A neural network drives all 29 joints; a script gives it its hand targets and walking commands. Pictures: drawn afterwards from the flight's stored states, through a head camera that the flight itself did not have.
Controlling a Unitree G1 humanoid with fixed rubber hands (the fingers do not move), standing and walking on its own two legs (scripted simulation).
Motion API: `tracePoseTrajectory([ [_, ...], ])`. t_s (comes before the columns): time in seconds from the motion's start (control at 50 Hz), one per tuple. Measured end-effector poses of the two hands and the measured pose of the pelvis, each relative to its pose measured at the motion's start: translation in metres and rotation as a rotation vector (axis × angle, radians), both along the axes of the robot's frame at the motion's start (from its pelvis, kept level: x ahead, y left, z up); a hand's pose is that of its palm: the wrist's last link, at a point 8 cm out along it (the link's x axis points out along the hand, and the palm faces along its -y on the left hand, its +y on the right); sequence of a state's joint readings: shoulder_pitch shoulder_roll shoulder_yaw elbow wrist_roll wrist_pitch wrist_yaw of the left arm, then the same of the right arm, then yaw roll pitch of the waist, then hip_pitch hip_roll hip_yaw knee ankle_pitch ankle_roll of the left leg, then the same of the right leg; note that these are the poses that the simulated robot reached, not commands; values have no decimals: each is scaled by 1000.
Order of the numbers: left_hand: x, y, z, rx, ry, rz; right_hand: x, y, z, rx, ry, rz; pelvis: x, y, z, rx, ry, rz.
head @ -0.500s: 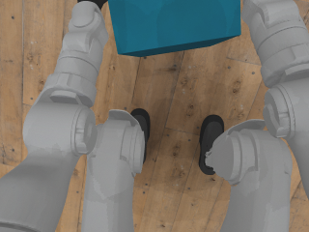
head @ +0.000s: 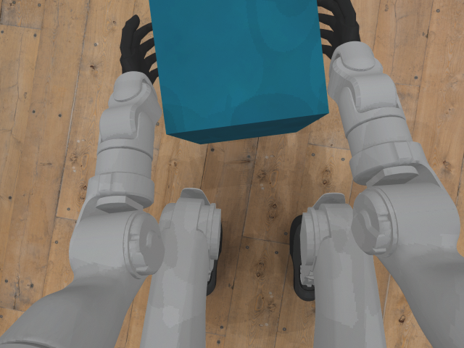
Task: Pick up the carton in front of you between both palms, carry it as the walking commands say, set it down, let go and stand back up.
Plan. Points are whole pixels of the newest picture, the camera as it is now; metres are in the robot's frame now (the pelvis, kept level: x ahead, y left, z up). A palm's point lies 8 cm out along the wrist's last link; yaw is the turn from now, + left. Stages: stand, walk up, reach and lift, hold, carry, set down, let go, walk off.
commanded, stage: reach and lift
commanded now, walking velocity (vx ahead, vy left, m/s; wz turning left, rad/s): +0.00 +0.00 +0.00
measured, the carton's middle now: (240, 75) +0.53 +0.04 -0.16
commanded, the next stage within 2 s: none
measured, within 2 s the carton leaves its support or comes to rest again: neither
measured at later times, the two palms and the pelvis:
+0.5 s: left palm (70, 54) +0.47 +0.18 +0.07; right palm (403, 12) +0.50 -0.11 +0.07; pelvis +0.01 +0.00 +0.12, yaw +1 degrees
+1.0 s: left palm out of the picture +0.43 +0.17 +0.23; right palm out of the picture +0.45 -0.13 +0.23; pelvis +0.05 +0.00 +0.26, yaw +1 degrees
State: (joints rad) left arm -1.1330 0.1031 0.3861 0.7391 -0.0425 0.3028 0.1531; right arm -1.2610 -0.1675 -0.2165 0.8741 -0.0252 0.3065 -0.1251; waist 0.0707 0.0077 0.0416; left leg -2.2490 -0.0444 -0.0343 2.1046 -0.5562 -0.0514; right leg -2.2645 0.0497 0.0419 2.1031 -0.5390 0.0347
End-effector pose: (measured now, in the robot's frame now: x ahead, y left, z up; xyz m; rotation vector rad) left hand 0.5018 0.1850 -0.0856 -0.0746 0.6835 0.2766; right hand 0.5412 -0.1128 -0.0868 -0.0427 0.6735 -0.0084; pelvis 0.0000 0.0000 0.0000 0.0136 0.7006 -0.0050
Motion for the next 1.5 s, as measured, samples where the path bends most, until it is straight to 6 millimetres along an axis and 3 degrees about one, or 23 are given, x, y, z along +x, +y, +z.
tracePoseTrajectory([
  [0.08,-10,-7,39,-9,11,-16,-12,-7,44,4,14,-21,-4,1,25,3,16,-9],
  [0.16,-21,-6,68,2,33,-20,-20,-5,74,-2,33,-12,-7,0,49,6,31,-6],
  [0.36,-34,10,119,11,13,5,-28,11,121,7,13,13,-3,-5,92,3,48,18],
  [0.6,-43,-8,189,0,8,-40,-55,-9,189,24,11,-52,17,-2,149,-5,-6,14],
  [0.84,-64,-8,272,-8,13,-42,-78,-10,272,26,17,-62,39,-4,218,-2,-128,18],
  [1.2,-90,-20,379,-4,10,-87,-116,-22,380,24,13,-103,75,-4,315,-6,-363,18],
  [1.5,-111,-26,466,7,-18,-116,-143,-28,468,14,-16,-112,98,0,372,-8,-634,26],
])
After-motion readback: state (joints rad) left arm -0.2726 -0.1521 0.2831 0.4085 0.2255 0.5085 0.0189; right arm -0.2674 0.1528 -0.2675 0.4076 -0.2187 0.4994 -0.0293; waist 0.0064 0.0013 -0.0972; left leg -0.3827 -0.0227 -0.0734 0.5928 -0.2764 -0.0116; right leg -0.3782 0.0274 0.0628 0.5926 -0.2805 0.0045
